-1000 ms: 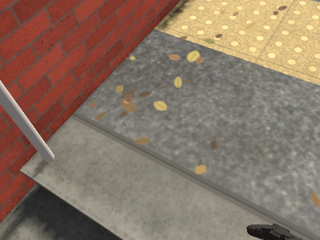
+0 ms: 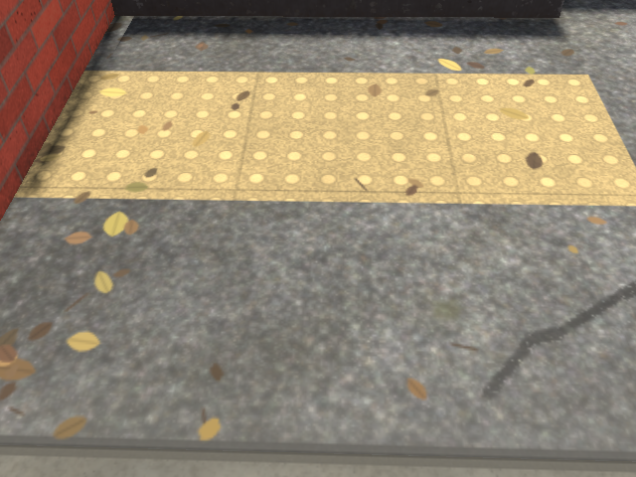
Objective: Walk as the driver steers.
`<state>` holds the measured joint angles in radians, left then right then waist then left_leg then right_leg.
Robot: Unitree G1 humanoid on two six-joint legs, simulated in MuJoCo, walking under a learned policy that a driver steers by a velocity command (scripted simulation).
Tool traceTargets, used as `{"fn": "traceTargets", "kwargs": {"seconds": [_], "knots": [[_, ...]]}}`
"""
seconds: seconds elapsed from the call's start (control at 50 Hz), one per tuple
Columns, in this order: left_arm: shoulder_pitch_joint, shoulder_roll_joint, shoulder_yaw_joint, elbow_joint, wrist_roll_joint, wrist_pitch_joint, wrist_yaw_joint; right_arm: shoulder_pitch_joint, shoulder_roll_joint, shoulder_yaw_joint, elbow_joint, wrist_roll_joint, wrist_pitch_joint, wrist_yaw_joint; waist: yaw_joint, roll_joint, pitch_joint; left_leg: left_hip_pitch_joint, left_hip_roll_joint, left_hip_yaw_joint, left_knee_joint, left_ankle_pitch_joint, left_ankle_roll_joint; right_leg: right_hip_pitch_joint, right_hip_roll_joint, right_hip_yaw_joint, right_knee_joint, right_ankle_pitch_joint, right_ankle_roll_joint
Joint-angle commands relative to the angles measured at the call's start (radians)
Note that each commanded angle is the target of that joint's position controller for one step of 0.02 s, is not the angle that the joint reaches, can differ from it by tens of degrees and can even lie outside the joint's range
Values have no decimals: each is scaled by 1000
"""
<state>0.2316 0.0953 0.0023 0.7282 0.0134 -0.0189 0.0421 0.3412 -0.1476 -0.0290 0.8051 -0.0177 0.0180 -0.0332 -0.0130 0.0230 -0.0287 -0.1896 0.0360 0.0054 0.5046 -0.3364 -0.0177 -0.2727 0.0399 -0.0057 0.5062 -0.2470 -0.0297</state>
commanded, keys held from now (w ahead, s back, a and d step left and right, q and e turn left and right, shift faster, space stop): shift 0.56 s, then w+shift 0.44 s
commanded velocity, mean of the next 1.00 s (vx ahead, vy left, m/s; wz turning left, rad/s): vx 0.24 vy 0.00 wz -0.01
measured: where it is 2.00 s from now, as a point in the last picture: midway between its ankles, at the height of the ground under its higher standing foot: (397, 281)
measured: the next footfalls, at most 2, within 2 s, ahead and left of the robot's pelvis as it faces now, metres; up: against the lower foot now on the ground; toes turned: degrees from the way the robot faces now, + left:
right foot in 1.02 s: +0.34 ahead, -0.28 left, +0.15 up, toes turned -7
left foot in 1.56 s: +0.71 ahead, -0.16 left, +0.15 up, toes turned +23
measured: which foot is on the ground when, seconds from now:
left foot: down 0.00-1.00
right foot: down 0.00-0.60, up 0.62-1.00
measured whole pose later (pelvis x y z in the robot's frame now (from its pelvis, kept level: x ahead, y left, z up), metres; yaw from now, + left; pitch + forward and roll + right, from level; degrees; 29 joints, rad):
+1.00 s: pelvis +0.14 -0.09 +0.00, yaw -1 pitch +7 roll -2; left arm -0.15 0.13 -0.02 0.45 0.00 -0.02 -0.02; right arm 0.54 -0.20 -0.06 1.03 0.00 -0.12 -0.02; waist -0.08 0.10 -0.06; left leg 0.11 0.20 0.03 0.07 -0.28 0.03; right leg -1.20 -0.15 -0.03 1.52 -0.58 -0.15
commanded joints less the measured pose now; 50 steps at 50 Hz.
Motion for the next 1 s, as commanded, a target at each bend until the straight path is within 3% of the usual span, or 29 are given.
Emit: {"fn": "traceTargets", "kwargs": {"seconds": [0.02,0.06,0.22,0.56,0.58,0.6,0.62,0.64,0.66,0.68,0.7,0.72,0.74,0.78,0.84,0.86,0.88,0.9,0.92,0.94,0.96,0.98,1.0], "knots": [[56,100,41,-18,-9,-7,-2,33,-66,-17,-34,-5,-41,-2,14,22,51,-77,51,-55,-112,165,42,45,-94,111,-132,43,-49],[61,114,52,2,-5,0,1,51,-65,-19,-18,-3,-46,-6,13,31,57,-92,42,-52,-138,127,49,65,-95,103,-123,41,-47],[131,110,57,82,-3,11,7,105,-50,-19,11,-2,-45,-20,13,-6,83,-68,44,-63,-172,89,68,29,-102,95,-145,-1,-32],[233,96,34,209,-5,13,12,143,-32,-1,84,3,-53,-16,19,-11,91,-18,53,-67,-182,256,89,70,-119,75,-131,146,-29],[243,104,38,213,-4,16,11,164,-52,-9,91,2,-49,-14,14,-3,65,-7,32,-66,-184,66,107,65,-89,54,-102,-18,-40],[235,140,53,203,-1,21,6,176,-102,-28,90,2,-40,-13,6,35,79,-19,29,-107,-195,-230,143,1,-49,28,-41,-263,-60],[167,169,62,168,9,25,-1,195,-138,-41,83,1,-32,-12,-24,53,152,-19,74,-197,-222,-465,185,-169,-41,34,32,-412,-75],[62,131,55,115,8,21,-10,206,-152,-46,76,4,-25,-15,-57,128,215,1,148,-309,-266,-569,232,-330,-24,-19,160,-340,-67],[-33,80,41,61,16,12,-20,210,-161,-53,79,9,-26,-15,-76,207,236,-16,260,-456,-353,-631,301,-406,-50,-78,338,-151,-56],[-85,82,43,34,15,-1,-27,197,-153,-53,84,8,-32,-15,-92,194,229,-26,317,-538,-410,-589,361,-499,-85,-65,530,-125,-47],[-116,99,54,7,9,-13,-34,164,-161,-57,73,-11,-50,-11,-84,149,205,25,336,-554,-403,-441,397,-625,-102,-26,776,-173,-31],[-118,105,59,-17,11,-28,-46,134,-172,-62,72,-18,-71,-9,-51,73,153,69,323,-490,-384,-364,377,-687,-123,32,919,-188,-20],[-109,92,59,-39,5,-40,-50,100,-169,-65,68,-16,-89,-10,-22,82,106,86,313,-444,-362,-292,360,-735,-126,65,1056,-225,-22],[-163,84,52,-99,9,-46,-43,156,-141,-60,97,-28,-120,-12,-31,73,68,189,312,-408,-338,-271,331,-929,-137,111,1295,-307,-46],[-339,53,22,-208,19,-37,-35,281,-133,-59,151,-34,-151,-13,-80,35,104,357,355,-398,-359,-325,292,-1291,-170,150,1491,-427,-81],[-418,28,9,-247,18,-35,-28,312,-136,-60,171,-36,-163,-8,-105,66,123,391,377,-396,-362,-311,289,-1414,-170,152,1606,-502,-95],[-482,29,-1,-296,14,-34,-24,308,-149,-62,181,-37,-178,-4,-96,53,149,372,386,-361,-398,-351,262,-1461,-194,160,1570,-541,-104],[-531,38,-7,-335,5,-32,-26,277,-161,-62,188,-36,-187,0,-78,44,172,302,371,-302,-461,-385,232,-1431,-211,130,1480,-538,-105],[-577,38,-24,-386,2,-27,-33,248,-167,-62,196,-21,-180,3,-58,57,192,175,328,-233,-550,-407,189,-1313,-246,100,1283,-516,-113],[-591,47,-27,-415,-5,-16,-42,235,-181,-62,202,-16,-179,1,-57,89,194,91,321,-183,-653,-378,196,-1191,-252,36,1213,-450,-116],[-453,12,-53,-398,-18,-2,-79,88,-154,-48,163,36,-154,-5,48,73,155,-275,248,-31,-791,-269,190,-594,-248,-36,850,-335,-138],[-222,66,-12,-299,-20,4,-91,17,-183,-45,101,45,-148,11,88,21,40,-465,200,34,-727,116,224,-112,-129,-173,854,-214,-142],[53,139,38,-190,-13,13,-76,5,-295,-67,79,44,-159,34,200,17,-146,-388,181,107,-421,853,230,175,-32,-223,888,-180,-132]]}}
